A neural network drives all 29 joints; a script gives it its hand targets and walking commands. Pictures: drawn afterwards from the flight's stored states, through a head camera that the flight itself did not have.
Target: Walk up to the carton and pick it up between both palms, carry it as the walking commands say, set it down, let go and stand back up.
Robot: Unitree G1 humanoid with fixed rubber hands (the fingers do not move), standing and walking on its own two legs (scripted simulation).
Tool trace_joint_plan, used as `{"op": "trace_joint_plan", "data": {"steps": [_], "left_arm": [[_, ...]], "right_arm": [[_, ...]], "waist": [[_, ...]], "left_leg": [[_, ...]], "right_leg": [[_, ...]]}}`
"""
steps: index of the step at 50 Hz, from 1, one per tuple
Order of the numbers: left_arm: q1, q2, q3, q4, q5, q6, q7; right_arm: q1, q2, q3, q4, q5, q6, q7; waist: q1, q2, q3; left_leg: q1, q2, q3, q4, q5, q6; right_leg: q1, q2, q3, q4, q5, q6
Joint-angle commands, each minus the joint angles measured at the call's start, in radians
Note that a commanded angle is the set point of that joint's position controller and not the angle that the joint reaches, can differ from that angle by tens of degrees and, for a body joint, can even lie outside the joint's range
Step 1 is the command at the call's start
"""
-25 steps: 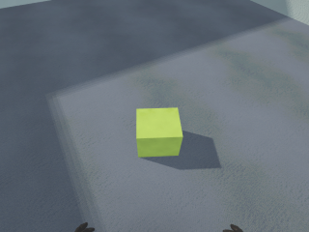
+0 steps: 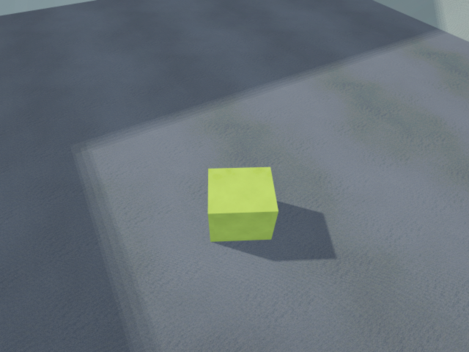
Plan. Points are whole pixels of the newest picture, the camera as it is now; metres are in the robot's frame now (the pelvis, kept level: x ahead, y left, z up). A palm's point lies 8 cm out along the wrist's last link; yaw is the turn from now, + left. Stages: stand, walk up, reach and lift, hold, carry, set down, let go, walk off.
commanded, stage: stand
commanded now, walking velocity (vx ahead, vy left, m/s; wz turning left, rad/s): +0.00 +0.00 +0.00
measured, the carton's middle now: (240, 204) +0.81 -0.04 -0.65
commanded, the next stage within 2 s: walk up in 1.28 s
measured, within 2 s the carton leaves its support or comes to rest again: neither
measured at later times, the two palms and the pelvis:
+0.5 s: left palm out of the picture -0.01 +0.21 -0.14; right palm out of the picture -0.01 -0.21 -0.14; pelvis +0.00 +0.00 +0.01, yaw +0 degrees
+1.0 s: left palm out of the picture -0.04 +0.20 -0.15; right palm out of the picture -0.04 -0.19 -0.14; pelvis -0.02 +0.01 +0.01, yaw -1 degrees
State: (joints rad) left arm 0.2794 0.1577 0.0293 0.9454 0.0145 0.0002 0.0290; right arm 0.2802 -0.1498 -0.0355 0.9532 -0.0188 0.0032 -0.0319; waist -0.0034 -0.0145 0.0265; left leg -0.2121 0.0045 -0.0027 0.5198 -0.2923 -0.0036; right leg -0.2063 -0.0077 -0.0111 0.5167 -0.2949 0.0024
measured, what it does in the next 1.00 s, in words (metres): stands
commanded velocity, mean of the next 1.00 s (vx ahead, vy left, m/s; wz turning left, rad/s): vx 0.00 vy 0.00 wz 0.00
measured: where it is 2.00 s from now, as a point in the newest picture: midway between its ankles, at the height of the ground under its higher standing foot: outside the picture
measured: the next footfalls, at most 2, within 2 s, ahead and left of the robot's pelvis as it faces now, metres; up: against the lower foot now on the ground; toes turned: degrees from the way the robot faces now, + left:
none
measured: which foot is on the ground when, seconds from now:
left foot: down 0.00-1.00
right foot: down 0.00-1.00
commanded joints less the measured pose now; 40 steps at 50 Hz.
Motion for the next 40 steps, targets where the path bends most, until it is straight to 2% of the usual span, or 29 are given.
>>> {"op": "trace_joint_plan", "data": {"steps": [1,19,40], "left_arm": [[0.041,0.084,0.021,-0.008,-0.001,-0.017,0.006],[0.078,0.049,0.011,0.103,-0.003,-0.014,0.013],[0.106,0.019,0.001,0.170,-0.002,-0.012,0.015]], "right_arm": [[0.048,-0.087,-0.021,-0.001,0.000,-0.015,-0.007],[0.074,-0.052,-0.009,0.121,0.003,-0.012,-0.012],[0.091,-0.024,0.006,0.187,0.005,-0.012,-0.010]], "waist": [[0.001,0.013,0.009],[-0.001,0.013,0.050],[-0.002,0.010,0.073]], "left_leg": [[0.009,0.064,-0.059,-0.111,0.195,0.030],[0.025,0.067,-0.055,-0.151,0.175,0.025],[0.006,0.068,-0.058,-0.173,0.120,0.023]], "right_leg": [[0.008,-0.066,0.065,-0.107,0.204,-0.043],[0.015,-0.071,0.071,-0.148,0.175,-0.035],[-0.007,-0.071,0.074,-0.165,0.118,-0.026]]}}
